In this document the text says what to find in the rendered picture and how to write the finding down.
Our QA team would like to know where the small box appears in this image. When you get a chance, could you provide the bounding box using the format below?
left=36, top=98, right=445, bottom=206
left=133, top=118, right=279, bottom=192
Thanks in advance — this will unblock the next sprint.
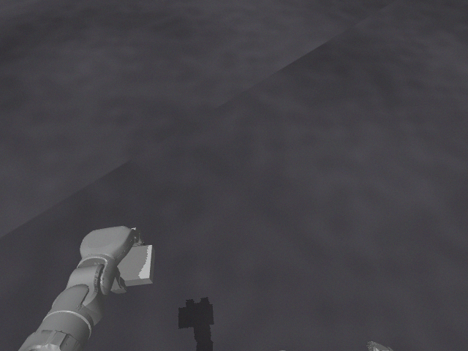
left=117, top=245, right=155, bottom=287

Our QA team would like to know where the left robot arm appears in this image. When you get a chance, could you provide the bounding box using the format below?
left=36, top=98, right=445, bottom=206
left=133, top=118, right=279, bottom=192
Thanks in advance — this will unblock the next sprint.
left=18, top=254, right=118, bottom=351

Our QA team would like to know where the left robot hand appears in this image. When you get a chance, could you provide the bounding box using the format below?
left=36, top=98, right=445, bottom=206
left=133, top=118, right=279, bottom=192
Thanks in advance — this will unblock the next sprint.
left=80, top=226, right=144, bottom=294

